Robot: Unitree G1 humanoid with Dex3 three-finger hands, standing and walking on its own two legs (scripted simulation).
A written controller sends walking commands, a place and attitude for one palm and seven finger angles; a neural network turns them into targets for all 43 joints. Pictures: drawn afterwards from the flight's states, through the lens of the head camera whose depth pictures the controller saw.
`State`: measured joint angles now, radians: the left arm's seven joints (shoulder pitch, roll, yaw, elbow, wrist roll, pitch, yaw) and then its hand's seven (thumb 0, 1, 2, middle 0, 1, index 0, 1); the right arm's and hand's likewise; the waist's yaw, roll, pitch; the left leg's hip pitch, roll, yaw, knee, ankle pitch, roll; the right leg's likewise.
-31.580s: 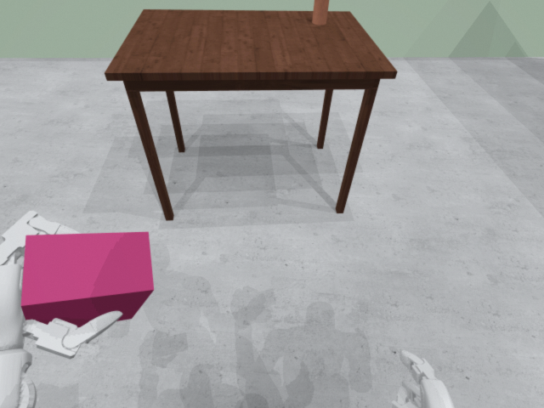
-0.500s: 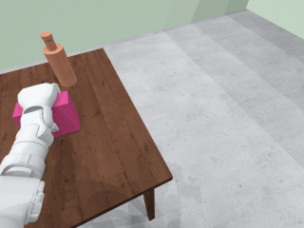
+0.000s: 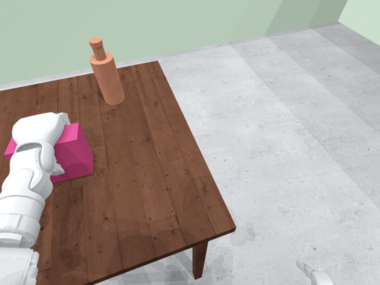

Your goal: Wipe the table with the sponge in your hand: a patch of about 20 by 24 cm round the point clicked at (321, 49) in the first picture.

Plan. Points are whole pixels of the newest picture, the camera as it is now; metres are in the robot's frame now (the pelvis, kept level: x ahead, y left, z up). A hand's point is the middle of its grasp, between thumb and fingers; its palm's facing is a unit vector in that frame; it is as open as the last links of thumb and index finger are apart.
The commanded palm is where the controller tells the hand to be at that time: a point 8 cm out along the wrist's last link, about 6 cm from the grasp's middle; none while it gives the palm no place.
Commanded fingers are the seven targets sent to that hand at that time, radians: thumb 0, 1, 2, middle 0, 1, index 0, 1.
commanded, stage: wipe back along the first lane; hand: left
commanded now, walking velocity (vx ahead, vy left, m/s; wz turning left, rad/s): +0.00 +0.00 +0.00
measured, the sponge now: (57, 160) +0.36 +0.35 +0.03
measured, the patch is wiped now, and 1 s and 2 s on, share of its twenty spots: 1.00 1.00 1.00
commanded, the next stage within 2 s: lift the sponge slowly off the table in 1.64 s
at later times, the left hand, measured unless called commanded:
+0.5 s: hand (58, 160) +0.33 +0.32 +0.07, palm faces -0.05 -0.02 -1.00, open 10.6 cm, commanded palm +0.30 +0.31 +0.11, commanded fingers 0.00 0.10 1.30 -1.20 -1.60 -1.20 -1.60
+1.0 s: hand (60, 177) +0.29 +0.30 +0.07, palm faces -0.01 -0.04 -1.00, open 10.6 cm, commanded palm +0.26 +0.28 +0.10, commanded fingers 0.00 0.10 1.30 -1.20 -1.60 -1.20 -1.60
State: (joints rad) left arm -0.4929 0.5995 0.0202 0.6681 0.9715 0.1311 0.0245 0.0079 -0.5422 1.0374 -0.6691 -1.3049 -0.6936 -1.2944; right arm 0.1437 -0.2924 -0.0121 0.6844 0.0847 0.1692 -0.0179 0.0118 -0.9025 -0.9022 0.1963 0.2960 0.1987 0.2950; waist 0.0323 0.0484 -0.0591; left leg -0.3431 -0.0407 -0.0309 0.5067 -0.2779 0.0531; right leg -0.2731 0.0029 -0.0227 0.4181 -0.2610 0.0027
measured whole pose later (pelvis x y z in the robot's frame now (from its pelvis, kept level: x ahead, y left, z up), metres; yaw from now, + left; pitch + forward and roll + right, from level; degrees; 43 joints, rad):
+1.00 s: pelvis +0.00 -0.02 +0.00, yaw -1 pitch +4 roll -1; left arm -0.08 0.52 0.00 0.23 0.91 0.27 0.09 0.00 -0.53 1.04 -0.64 -1.32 -0.67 -1.31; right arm 0.10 -0.29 0.01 0.64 0.09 0.15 -0.01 0.01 -0.90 -0.90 0.20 0.30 0.20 0.29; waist 0.06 0.09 -0.07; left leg -0.28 -0.02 -0.03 0.51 -0.30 0.03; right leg -0.22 0.02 -0.01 0.45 -0.29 -0.01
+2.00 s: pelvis +0.00 -0.02 +0.00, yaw -1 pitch -1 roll +0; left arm 0.23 0.46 -0.08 -0.15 0.91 0.41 0.09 -0.01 -0.52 1.04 -0.64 -1.33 -0.66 -1.32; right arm 0.05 -0.27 0.02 0.64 0.07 0.14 -0.01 0.02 -0.90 -0.90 0.19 0.30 0.20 0.29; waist 0.10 0.10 -0.04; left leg -0.19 -0.02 -0.01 0.49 -0.29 0.03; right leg -0.16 0.02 0.00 0.46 -0.29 -0.02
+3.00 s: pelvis -0.03 -0.03 +0.01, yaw -1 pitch -4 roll +0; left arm 0.10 0.53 -0.07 -0.23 0.86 0.45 -0.03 -0.01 -0.54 1.04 -0.67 -1.30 -0.69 -1.29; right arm -0.01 -0.27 0.05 0.65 0.07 0.13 -0.04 0.02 -0.90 -0.90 0.20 0.30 0.20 0.30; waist 0.12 0.12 0.01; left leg -0.13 -0.02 -0.02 0.41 -0.22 0.02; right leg -0.09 0.03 -0.01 0.39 -0.23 -0.03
